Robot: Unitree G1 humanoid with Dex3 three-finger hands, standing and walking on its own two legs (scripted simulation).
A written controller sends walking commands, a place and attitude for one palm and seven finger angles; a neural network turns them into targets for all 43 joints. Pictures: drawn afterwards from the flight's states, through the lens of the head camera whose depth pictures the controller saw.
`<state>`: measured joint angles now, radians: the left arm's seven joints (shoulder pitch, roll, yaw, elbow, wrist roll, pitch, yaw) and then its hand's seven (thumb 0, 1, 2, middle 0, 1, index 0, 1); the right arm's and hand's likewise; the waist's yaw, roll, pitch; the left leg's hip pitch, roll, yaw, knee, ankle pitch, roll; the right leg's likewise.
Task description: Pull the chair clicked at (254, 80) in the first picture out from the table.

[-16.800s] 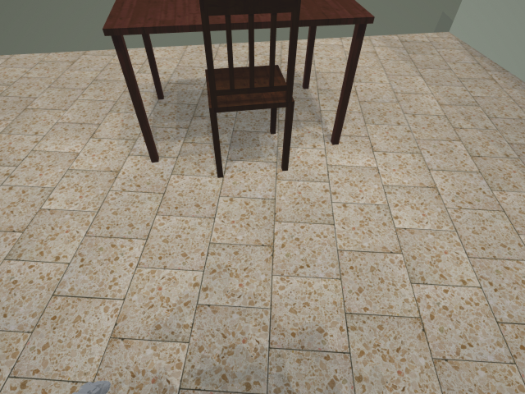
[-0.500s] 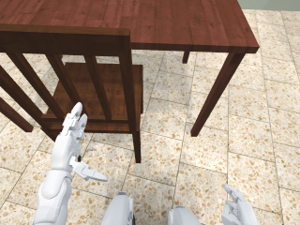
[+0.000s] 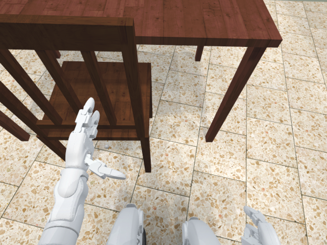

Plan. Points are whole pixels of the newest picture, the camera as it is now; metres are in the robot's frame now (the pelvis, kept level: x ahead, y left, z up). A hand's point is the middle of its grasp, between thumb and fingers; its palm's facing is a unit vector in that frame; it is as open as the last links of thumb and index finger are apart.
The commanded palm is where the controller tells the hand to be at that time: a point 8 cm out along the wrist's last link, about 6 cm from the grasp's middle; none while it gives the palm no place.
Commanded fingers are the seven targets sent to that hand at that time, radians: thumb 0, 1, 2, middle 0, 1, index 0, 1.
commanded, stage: aim the fingers beside a spindle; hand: left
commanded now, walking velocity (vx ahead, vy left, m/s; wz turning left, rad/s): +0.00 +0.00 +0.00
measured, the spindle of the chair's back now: (69, 93) +0.48 +0.27 +0.03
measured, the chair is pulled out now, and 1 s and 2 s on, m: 0.00 0.00 0.00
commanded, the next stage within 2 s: none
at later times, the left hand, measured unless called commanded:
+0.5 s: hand (107, 149) +0.33 +0.14 +0.02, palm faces +0.01 -1.00 -0.02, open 16.9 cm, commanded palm +0.31 +0.20 +0.03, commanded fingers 0.00 -0.50 0.30 -0.06 -0.08 -0.06 -0.08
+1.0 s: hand (101, 143) +0.34 +0.16 +0.04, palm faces +0.02 -1.00 -0.05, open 16.9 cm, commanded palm +0.31 +0.20 +0.03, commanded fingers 0.00 -0.50 0.30 -0.06 -0.08 -0.06 -0.08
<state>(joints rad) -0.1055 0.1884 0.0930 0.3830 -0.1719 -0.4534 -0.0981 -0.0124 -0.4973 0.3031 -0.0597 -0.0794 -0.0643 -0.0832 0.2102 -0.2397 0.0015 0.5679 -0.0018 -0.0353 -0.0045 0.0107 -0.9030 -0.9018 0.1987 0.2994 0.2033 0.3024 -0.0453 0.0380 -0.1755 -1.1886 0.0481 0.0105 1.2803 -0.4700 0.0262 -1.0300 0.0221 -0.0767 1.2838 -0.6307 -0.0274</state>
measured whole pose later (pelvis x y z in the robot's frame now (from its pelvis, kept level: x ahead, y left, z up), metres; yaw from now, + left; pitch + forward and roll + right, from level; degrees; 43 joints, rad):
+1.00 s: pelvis +0.00 -0.01 +0.00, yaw +0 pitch +21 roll -2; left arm -0.11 0.22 0.12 0.40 -0.19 -0.47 -0.10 -0.01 -0.50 0.30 -0.06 -0.08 -0.06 -0.08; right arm 0.21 -0.24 0.00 0.57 0.01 0.00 -0.01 0.01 -0.90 -0.90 0.20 0.30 0.20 0.30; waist -0.04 0.04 -0.18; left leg -1.18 0.05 0.00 1.28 -0.47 0.02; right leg -1.02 0.03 -0.08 1.28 -0.63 -0.04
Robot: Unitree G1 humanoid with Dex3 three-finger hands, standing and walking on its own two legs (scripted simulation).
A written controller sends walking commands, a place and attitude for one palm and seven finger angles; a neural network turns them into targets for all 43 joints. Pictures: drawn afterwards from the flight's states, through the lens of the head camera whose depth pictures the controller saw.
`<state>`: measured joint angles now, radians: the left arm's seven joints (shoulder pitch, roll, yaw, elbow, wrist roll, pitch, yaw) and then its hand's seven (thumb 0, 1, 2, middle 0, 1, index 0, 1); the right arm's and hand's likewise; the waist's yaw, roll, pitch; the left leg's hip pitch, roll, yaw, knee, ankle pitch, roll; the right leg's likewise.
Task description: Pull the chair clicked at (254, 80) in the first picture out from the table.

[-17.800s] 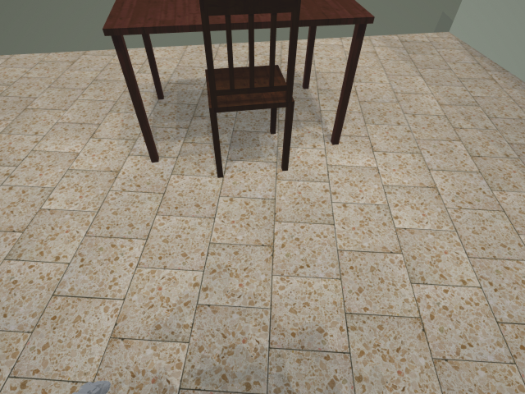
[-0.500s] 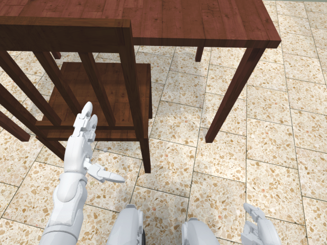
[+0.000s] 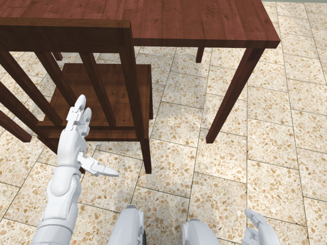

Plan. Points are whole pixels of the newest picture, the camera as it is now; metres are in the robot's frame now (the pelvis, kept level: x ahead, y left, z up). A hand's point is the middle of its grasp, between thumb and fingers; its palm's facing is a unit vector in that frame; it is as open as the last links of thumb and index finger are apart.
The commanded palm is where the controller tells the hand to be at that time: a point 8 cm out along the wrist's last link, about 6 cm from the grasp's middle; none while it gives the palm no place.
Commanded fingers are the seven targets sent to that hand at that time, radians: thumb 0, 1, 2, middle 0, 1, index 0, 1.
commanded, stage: aim the fingers beside a spindle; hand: left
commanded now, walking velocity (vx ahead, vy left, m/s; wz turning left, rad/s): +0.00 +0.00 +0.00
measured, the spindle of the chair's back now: (68, 94) +0.49 +0.27 +0.03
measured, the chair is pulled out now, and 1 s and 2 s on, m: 0.00 0.00 0.00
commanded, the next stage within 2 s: push the fingers through the gap in 1.86 s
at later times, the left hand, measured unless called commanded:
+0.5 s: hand (110, 152) +0.33 +0.14 +0.01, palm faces -0.07 -1.00 +0.03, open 16.9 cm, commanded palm +0.32 +0.21 +0.03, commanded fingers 0.00 -0.50 0.30 -0.06 -0.08 -0.06 -0.08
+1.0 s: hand (104, 140) +0.35 +0.15 +0.04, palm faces +0.03 -1.00 -0.04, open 16.9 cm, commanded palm +0.32 +0.21 +0.03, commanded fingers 0.00 -0.50 0.30 -0.06 -0.08 -0.06 -0.08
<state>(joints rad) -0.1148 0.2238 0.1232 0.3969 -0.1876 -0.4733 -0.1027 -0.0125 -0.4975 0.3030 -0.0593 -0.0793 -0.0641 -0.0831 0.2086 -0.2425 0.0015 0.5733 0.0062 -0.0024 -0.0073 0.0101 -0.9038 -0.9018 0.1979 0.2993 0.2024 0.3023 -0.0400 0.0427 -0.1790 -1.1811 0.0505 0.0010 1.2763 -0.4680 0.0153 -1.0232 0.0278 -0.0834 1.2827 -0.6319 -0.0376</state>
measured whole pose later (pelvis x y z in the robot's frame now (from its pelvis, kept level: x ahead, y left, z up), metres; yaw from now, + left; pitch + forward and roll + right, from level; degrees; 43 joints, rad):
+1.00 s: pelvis +0.00 +0.00 +0.00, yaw +0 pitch +22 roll -3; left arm -0.10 0.19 0.10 0.33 -0.14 -0.50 -0.02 -0.01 -0.50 0.30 -0.06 -0.08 -0.07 -0.08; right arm 0.19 -0.23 0.00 0.56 -0.01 0.01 0.00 0.01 -0.90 -0.90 0.20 0.30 0.20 0.30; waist -0.05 0.03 -0.17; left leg -1.18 0.05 0.01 1.28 -0.47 0.02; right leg -1.02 0.03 -0.08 1.28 -0.63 -0.03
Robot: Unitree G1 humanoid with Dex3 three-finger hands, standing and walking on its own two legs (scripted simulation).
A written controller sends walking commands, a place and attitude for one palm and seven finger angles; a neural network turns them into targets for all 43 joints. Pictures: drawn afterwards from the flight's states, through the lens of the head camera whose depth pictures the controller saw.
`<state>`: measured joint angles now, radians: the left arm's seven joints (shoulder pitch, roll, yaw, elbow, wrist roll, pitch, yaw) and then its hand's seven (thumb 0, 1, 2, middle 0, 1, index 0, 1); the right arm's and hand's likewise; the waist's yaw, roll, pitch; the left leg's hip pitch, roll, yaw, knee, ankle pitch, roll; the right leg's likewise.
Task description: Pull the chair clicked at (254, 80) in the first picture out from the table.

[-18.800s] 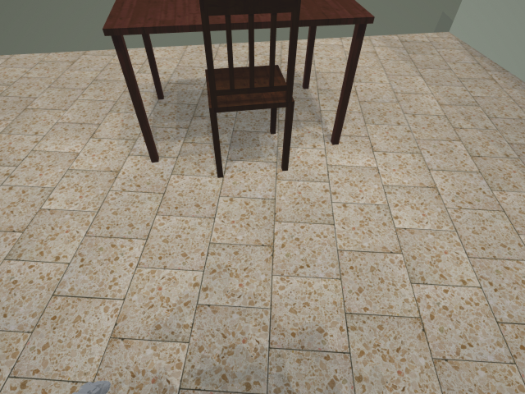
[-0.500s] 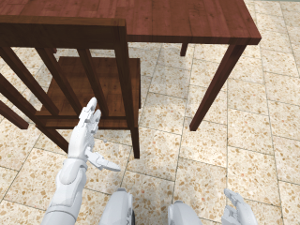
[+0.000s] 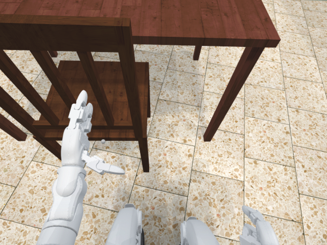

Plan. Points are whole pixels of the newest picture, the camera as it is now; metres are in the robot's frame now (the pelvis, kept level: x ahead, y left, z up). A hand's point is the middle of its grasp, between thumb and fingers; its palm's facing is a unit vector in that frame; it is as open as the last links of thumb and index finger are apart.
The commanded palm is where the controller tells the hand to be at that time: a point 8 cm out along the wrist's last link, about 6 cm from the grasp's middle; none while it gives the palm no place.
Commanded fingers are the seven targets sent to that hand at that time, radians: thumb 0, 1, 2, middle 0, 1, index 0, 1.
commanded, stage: aim the fingers beside a spindle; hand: left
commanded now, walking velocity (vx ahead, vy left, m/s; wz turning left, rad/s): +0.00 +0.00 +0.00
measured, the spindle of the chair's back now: (65, 94) +0.48 +0.27 +0.03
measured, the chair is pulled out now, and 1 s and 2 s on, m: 0.00 0.00 -0.02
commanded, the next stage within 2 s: push the fingers through the gap in 0.86 s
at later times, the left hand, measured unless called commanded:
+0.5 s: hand (101, 150) +0.33 +0.16 +0.01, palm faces -0.01 -1.00 -0.02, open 16.9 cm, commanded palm +0.31 +0.20 +0.02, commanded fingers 0.00 -0.50 0.30 -0.06 -0.08 -0.06 -0.08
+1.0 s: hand (106, 151) +0.32 +0.14 +0.03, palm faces +0.00 -1.00 +0.00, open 16.9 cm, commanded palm +0.32 +0.21 +0.03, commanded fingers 0.00 -0.50 0.30 -0.06 -0.08 -0.06 -0.08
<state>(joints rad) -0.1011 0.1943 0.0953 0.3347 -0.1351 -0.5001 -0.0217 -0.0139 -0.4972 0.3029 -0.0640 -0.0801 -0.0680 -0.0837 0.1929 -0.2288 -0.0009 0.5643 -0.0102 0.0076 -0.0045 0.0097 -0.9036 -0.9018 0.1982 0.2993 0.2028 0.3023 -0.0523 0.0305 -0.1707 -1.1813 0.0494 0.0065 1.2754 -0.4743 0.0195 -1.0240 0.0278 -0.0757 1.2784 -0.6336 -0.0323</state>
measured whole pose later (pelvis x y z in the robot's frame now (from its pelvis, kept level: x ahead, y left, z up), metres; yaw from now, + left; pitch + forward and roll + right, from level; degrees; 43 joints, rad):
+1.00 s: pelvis +0.00 +0.01 +0.00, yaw +0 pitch +22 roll -3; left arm 0.00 0.16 0.05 0.27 -0.15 -0.49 -0.04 -0.01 -0.50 0.30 -0.06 -0.08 -0.07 -0.08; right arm 0.21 -0.23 0.00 0.56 -0.01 -0.01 -0.01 0.01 -0.90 -0.90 0.20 0.30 0.20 0.30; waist -0.05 0.03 -0.17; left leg -1.16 0.05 0.02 1.25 -0.47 0.03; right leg -1.00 0.03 -0.06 1.25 -0.63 -0.02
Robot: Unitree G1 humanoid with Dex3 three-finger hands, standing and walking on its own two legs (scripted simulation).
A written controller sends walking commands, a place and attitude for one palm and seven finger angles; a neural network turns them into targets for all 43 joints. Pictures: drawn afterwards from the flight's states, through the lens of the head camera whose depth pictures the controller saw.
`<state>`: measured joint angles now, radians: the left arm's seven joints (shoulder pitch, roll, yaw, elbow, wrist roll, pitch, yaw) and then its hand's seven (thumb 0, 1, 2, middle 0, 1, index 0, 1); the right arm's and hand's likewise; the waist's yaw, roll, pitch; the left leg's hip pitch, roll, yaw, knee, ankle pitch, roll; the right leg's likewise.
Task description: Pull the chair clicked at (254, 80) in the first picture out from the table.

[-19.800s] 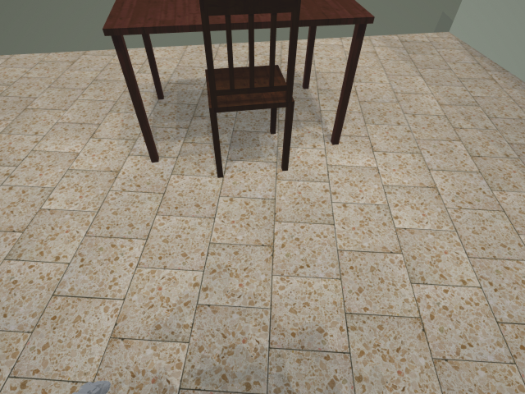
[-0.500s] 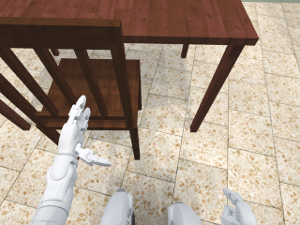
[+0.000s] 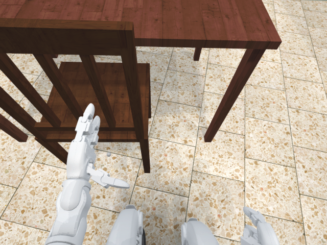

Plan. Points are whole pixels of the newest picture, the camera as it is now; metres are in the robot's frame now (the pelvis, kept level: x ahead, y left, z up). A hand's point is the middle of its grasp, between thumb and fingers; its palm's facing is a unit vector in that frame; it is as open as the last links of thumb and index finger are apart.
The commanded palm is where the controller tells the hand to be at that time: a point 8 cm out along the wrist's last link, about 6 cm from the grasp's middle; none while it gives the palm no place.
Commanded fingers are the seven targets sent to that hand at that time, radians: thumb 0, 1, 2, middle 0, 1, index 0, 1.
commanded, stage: push the fingers through the gap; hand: left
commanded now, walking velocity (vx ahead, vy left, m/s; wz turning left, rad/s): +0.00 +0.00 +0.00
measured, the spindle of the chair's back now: (67, 96) +0.48 +0.27 +0.03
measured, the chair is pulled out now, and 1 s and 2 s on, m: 0.00 -0.02 -0.02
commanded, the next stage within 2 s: aim the fingers beside a spindle in 0.42 s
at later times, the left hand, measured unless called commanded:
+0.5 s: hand (108, 136) +0.36 +0.15 +0.02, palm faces +0.01 -1.00 -0.05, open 16.9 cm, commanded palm +0.36 +0.20 +0.03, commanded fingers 0.00 -0.50 0.30 -0.06 -0.08 -0.06 -0.08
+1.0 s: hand (106, 134) +0.37 +0.15 +0.02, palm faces +0.03 -1.00 -0.02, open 16.9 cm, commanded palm +0.34 +0.20 +0.02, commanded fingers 0.00 -0.50 0.30 -0.06 -0.08 -0.06 -0.08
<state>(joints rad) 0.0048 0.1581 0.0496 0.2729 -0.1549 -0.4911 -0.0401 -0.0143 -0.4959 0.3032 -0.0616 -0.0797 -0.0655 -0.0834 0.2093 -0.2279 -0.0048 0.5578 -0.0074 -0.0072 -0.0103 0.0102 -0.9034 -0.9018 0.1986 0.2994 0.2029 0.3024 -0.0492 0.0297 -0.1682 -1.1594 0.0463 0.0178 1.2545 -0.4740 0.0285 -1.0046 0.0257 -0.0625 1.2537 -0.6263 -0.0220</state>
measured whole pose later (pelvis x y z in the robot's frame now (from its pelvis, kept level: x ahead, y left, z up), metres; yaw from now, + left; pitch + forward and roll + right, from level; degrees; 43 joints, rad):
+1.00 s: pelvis -0.01 -0.01 +0.00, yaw +0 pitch +22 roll -3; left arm -0.32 0.23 0.17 0.64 -0.16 -0.47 -0.09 -0.01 -0.50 0.30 -0.12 -0.12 -0.07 -0.08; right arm 0.25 -0.25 0.01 0.58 0.01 0.04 0.00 0.01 -0.90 -0.90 0.20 0.30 0.20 0.30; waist -0.08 0.04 -0.18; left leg -1.19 0.05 0.00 1.26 -0.45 0.02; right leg -1.04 0.04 -0.08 1.27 -0.61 -0.03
